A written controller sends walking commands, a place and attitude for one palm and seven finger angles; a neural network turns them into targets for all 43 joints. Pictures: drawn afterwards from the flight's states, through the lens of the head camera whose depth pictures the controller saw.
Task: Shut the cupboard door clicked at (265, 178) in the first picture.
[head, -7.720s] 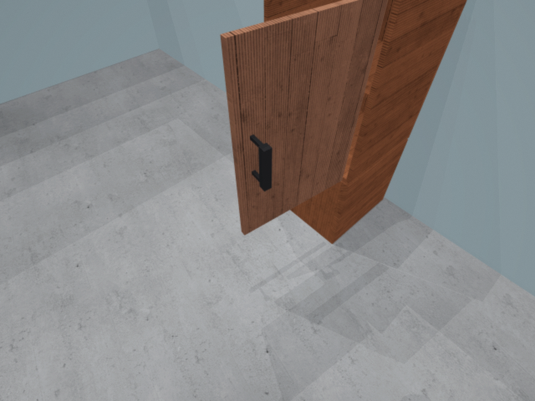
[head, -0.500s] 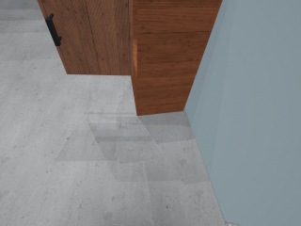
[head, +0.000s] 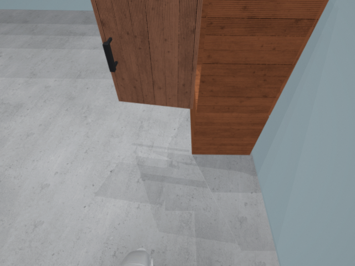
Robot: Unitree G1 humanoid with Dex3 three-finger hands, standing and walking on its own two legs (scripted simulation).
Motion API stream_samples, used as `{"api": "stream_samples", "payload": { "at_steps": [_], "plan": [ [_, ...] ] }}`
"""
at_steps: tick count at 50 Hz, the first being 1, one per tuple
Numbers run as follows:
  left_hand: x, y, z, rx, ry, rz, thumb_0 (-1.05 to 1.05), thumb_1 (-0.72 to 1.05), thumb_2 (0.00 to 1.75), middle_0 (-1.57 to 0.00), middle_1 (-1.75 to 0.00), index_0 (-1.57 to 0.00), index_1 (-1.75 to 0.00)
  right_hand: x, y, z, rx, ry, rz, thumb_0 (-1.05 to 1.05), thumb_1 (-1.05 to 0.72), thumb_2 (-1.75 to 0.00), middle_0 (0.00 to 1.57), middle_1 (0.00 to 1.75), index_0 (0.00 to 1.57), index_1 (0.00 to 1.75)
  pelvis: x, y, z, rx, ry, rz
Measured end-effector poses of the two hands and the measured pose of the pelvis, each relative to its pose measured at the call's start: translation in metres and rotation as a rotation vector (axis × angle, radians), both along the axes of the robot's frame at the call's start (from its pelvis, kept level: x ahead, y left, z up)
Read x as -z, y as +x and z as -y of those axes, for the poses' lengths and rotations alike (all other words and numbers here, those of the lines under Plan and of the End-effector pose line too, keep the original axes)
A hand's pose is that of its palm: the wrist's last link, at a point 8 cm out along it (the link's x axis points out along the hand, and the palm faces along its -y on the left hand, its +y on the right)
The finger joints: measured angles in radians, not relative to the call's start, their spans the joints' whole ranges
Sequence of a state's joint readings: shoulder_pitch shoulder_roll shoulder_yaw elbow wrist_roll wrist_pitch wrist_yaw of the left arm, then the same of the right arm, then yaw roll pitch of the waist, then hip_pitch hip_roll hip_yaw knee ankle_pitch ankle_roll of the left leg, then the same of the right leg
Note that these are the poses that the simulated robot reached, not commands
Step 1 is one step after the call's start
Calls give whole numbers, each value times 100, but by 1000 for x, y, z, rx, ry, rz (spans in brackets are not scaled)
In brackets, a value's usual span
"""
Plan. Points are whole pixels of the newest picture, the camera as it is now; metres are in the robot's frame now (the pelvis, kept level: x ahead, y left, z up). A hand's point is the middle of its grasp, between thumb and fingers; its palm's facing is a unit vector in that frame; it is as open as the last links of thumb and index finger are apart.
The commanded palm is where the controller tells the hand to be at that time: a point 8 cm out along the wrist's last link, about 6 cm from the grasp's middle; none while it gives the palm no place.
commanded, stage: take the last steps up to it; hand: left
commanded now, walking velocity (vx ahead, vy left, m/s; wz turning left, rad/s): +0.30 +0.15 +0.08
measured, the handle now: (111, 54) +0.89 +0.35 -0.05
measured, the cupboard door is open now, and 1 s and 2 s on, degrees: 82 82 82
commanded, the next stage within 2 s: come to a stop and stand still in 0.84 s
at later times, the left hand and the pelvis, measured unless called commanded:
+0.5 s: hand (102, 199) +0.30 +0.25 -0.16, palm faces -0.01 -0.97 -0.23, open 7.4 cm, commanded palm none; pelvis +0.18 +0.07 -0.01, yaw -1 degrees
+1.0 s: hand (88, 202) +0.31 +0.31 -0.20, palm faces +0.08 -0.98 -0.18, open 7.3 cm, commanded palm none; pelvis +0.37 +0.13 -0.02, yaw -1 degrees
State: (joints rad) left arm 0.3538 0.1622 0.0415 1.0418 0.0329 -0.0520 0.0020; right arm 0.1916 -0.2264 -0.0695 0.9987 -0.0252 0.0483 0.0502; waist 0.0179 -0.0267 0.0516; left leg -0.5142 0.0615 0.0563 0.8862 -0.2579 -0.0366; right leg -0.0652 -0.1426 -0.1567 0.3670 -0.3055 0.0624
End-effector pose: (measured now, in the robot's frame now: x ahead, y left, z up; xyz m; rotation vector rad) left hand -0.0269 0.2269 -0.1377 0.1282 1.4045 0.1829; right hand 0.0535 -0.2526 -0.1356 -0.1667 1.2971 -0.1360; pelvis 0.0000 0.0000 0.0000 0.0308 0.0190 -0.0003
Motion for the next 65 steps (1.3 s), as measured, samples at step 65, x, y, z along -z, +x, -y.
{"api": "stream_samples", "payload": {
  "at_steps": [65],
  "plan": [
    [13,488,-157,95,13,106,1,91,90,-20,-30,-20,-30,-1,398,-156,60,-72,58,-1,-91,-90,21,30,21,30,5,391,-144,62,-63,9]
  ]
}}
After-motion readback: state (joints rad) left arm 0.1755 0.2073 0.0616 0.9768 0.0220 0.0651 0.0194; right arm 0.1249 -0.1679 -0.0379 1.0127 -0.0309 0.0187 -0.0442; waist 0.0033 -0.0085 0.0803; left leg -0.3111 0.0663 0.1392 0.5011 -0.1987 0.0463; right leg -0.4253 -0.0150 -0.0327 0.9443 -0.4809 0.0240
